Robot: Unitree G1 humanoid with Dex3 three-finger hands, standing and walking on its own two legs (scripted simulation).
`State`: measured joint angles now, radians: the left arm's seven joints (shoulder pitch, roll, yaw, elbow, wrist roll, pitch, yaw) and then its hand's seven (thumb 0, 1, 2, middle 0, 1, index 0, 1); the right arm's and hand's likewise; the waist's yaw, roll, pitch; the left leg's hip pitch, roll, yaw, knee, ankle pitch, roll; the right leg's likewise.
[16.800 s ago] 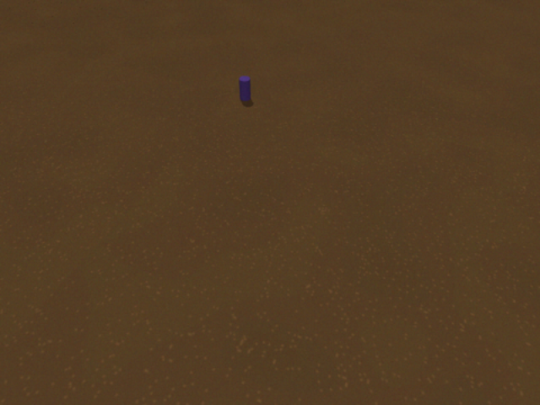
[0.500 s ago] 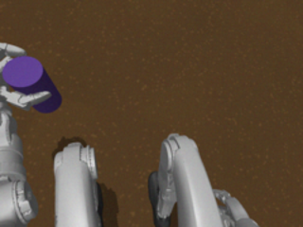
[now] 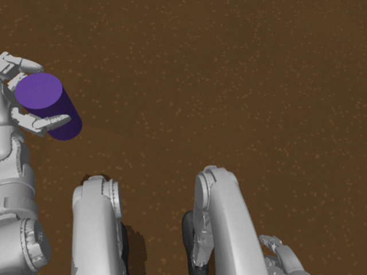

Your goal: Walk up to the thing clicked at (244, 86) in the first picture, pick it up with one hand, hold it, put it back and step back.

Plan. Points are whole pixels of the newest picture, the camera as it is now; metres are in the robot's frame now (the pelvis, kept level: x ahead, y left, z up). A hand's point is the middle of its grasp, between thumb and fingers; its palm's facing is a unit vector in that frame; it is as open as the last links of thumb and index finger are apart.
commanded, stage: lift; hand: left
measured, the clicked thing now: (54, 110) +0.46 +0.23 -0.06
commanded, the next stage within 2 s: hold in 1.92 s
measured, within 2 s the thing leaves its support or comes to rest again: neither
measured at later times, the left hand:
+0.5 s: hand (5, 84) +0.42 +0.24 +0.10, palm faces +0.16 -0.99 -0.04, open 11.2 cm
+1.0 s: hand out of the picture +0.39 +0.23 +0.27, palm faces +0.18 -0.98 -0.03, open 11.1 cm
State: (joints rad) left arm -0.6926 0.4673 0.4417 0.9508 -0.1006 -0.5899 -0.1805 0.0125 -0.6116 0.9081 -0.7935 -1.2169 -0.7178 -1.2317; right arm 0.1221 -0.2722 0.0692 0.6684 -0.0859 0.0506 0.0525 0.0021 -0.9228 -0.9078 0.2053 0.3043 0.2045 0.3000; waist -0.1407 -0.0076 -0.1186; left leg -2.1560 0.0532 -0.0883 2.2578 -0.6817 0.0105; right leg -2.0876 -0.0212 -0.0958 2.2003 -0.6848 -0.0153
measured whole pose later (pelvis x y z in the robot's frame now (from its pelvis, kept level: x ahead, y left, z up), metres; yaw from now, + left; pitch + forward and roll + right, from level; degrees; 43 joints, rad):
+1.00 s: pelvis +0.04 +0.01 +0.25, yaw +4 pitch +22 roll -4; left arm -0.23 0.28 0.21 0.44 -0.19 -0.32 -0.10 0.01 -0.61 0.90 -0.81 -1.19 -0.74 -1.20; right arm 0.18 -0.24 0.01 0.63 0.03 -0.04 -0.04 0.01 -0.91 -0.90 0.20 0.30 0.20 0.30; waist -0.03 0.02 -0.17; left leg -1.25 0.05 -0.03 1.44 -0.58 0.00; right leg -1.19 -0.01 -0.07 1.39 -0.58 0.00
